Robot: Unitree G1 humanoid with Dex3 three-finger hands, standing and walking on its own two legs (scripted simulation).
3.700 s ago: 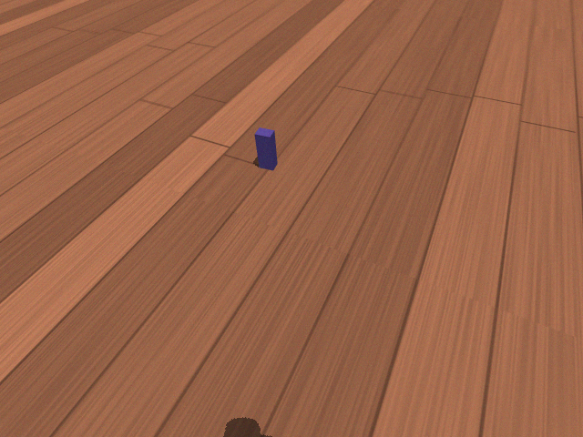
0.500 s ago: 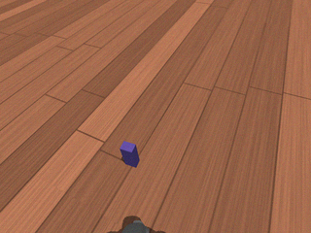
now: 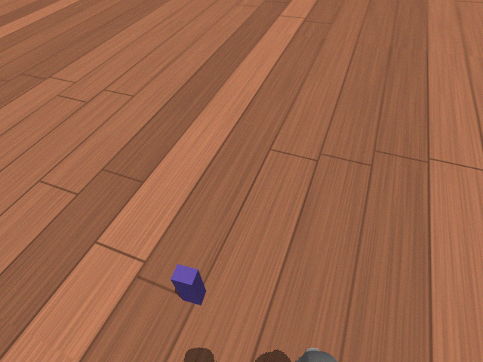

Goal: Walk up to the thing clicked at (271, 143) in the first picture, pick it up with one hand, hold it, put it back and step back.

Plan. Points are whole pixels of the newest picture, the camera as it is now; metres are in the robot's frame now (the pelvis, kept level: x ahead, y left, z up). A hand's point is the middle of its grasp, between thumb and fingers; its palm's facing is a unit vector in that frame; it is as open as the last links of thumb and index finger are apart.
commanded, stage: walk up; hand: left
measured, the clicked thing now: (189, 285) +0.51 +0.26 -0.66
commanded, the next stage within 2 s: none
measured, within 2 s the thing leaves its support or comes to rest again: neither
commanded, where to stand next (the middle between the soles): +0.20 +0.01 m, yaw +1 degrees
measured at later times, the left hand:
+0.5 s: hand out of the picture +0.16 +0.26 -0.16, palm faces +0.00 -0.93 -0.38, open 7.4 cm
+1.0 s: hand out of the picture +0.12 +0.27 -0.13, palm faces +0.00 -0.90 -0.44, open 7.4 cm
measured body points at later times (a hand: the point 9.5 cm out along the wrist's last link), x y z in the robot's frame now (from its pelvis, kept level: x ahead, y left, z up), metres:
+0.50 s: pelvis +0.10 -0.01 -0.01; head +0.13 +0.00 +0.43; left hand +0.16 +0.31 -0.13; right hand +0.19 -0.32 -0.13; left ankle +0.19 +0.11 -0.74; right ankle +0.12 -0.14 -0.73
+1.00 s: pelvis +0.13 -0.01 +0.00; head +0.14 -0.03 +0.45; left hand +0.12 +0.32 -0.10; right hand +0.21 -0.32 -0.13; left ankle +0.18 +0.13 -0.71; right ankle +0.12 -0.13 -0.73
